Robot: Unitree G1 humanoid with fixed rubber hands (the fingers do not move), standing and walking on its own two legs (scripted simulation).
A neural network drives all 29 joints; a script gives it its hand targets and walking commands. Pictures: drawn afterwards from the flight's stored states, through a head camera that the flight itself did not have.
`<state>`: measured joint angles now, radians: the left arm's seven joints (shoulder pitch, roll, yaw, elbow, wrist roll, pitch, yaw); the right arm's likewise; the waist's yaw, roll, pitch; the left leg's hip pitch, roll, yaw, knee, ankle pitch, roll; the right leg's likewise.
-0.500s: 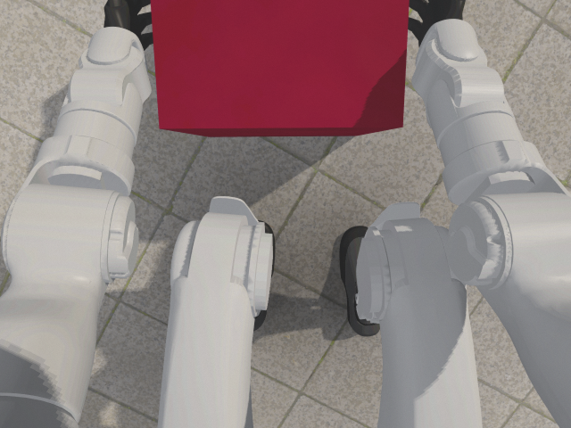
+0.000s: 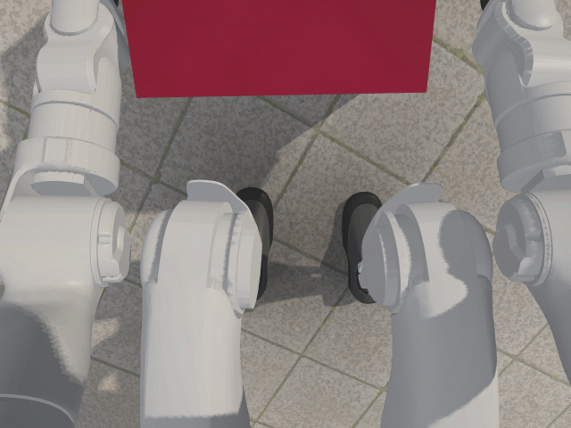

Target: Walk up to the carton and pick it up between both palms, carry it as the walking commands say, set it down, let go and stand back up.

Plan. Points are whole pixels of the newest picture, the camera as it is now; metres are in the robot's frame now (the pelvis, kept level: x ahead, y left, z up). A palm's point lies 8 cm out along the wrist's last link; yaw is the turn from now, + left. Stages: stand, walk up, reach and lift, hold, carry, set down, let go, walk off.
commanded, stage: set down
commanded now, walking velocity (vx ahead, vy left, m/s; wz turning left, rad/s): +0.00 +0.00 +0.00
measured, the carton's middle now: out of the picture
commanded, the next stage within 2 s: let go in 1.72 s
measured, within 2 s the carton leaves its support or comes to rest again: neither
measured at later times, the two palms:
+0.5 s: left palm out of the picture +0.51 +0.27 -0.15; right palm out of the picture +0.53 -0.17 -0.15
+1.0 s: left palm out of the picture +0.51 +0.29 +0.00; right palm out of the picture +0.52 -0.16 -0.02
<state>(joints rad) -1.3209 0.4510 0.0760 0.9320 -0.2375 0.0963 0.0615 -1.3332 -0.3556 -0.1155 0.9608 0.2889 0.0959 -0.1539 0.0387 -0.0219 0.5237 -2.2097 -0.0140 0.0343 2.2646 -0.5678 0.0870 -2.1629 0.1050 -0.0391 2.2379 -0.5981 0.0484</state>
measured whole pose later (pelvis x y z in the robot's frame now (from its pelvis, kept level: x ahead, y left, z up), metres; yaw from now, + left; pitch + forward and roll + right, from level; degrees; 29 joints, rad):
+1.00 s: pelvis -0.02 -0.01 +0.12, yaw +2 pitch +29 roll -3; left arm -1.29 0.61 0.16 0.63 -0.26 0.39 -0.04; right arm -1.22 -0.34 -0.22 0.50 0.20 0.41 -0.17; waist 0.03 0.02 0.52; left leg -1.87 -0.05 -0.01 1.85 -0.48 0.04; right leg -1.82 0.08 -0.03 1.83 -0.52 0.01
